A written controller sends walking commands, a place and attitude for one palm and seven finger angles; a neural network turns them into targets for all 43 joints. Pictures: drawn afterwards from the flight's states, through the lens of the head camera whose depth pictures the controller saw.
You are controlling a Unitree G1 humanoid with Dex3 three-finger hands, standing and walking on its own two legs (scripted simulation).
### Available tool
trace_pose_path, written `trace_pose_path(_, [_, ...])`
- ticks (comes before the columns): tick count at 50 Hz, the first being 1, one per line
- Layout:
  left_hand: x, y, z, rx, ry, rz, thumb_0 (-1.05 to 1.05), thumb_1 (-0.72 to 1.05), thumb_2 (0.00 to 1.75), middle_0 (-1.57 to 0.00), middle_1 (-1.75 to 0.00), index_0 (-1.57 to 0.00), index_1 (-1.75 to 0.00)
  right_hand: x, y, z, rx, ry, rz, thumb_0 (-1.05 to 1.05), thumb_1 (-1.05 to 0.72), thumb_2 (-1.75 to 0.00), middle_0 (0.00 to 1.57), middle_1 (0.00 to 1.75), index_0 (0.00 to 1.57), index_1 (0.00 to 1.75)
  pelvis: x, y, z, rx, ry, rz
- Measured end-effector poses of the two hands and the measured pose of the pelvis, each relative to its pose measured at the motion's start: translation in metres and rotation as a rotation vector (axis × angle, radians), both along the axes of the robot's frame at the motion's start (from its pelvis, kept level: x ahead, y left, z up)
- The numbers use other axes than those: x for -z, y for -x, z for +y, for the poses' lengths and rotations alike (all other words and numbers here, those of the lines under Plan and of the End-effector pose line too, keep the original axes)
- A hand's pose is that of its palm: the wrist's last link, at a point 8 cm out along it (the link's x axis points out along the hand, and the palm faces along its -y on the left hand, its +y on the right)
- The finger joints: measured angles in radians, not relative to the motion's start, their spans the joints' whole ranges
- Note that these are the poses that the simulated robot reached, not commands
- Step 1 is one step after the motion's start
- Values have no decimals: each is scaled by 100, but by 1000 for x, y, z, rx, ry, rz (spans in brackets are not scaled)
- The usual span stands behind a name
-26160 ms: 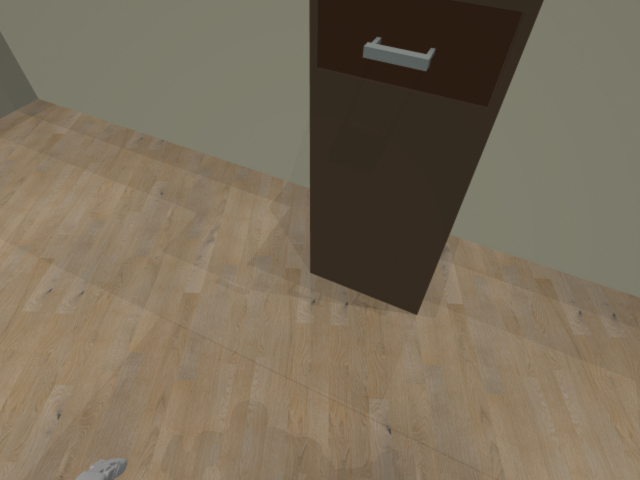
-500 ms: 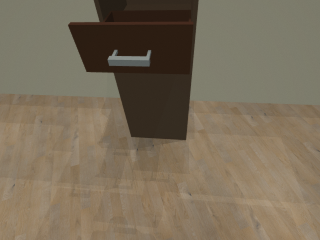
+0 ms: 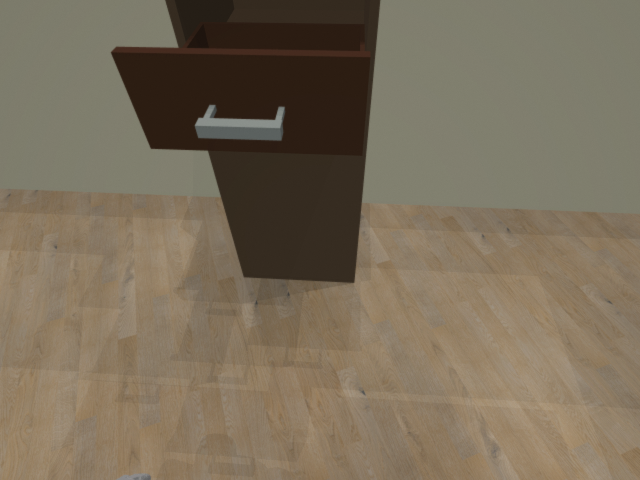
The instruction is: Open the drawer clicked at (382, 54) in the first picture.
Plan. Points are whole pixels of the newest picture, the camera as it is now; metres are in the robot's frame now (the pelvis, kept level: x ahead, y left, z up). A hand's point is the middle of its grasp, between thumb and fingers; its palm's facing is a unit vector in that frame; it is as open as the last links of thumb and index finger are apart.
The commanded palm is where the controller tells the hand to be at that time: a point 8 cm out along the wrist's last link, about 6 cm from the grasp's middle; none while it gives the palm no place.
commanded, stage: look to check the result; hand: left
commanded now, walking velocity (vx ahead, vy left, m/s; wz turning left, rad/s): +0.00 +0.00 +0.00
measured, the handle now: (242, 120) +0.60 +0.14 +0.14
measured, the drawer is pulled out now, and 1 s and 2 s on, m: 0.30 0.30 0.30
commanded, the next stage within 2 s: stand and wait in 0.46 s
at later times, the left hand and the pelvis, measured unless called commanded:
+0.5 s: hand out of the picture +0.08 +0.24 -0.16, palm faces -0.01 -0.94 -0.34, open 7.4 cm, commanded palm none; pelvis +0.02 +0.00 +0.00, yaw +0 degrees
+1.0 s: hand out of the picture +0.11 +0.25 -0.15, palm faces -0.03 -0.94 -0.34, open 7.4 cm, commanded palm none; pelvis +0.03 +0.00 +0.00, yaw +0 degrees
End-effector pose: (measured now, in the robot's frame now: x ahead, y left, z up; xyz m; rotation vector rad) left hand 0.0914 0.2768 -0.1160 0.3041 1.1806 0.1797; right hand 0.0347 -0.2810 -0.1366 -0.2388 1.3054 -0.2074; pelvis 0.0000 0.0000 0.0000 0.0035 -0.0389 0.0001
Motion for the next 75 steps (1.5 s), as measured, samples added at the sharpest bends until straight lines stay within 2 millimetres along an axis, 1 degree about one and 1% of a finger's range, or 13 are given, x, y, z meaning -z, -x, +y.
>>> trace_pose_path(10, [1,22,11,-32,-27,80,1,90,90,-20,-30,-20,-30,-2,-15,-5,-18,7,6,1,-91,-90,21,30,20,30,-1,-6,-2,1,2,2])
trace_pose_path(16, [1,27,13,-42,-29,99,1,90,90,-20,-30,-20,-30,-4,-28,-6,-30,11,-7,1,-91,-90,21,30,20,30,-2,-10,-2,0,3,5])
trace_pose_path(22, [2,21,12,-40,-22,96,1,90,90,-20,-30,-20,-30,-6,-39,-7,-38,17,-23,1,-91,-90,21,30,20,30,-2,-13,-2,1,3,8])
trace_pose_path(29, [3,6,10,-30,-14,70,1,90,90,-20,-30,-20,-30,-9,-48,-6,-41,24,-33,1,-90,-90,21,30,20,30,-2,-18,-1,0,3,12])
trace_pose_path(37, [2,-10,11,-16,-11,44,1,90,90,-20,-30,-20,-30,-11,-51,-5,-36,29,-36,1,-90,-90,21,30,20,30,-2,-24,1,1,2,13])
trace_pose_path(43, [2,-17,13,-10,-14,37,1,90,90,-20,-30,-20,-30,-10,-50,-4,-29,28,-30,1,-90,-90,21,30,20,30,-2,-27,2,3,2,14])
trace_pose_path(56, [2,-16,16,-12,-18,54,1,90,90,-20,-30,-20,-30,-10,-49,-3,-25,29,-14,1,-90,-90,21,30,20,30,-3,-30,3,4,1,17])
trace_pose_path(68, [4,-11,16,-16,-13,68,1,90,90,-20,-30,-20,-30,-12,-55,-4,-30,34,-20,1,-90,-90,21,30,20,30,-3,-31,3,4,2,18])
trace_pose_path(75, [5,-12,16,-16,-10,69,1,90,90,-20,-30,-20,-30,-13,-60,-4,-32,40,-28,1,-90,-90,21,30,20,30,-3,-33,3,5,3,19])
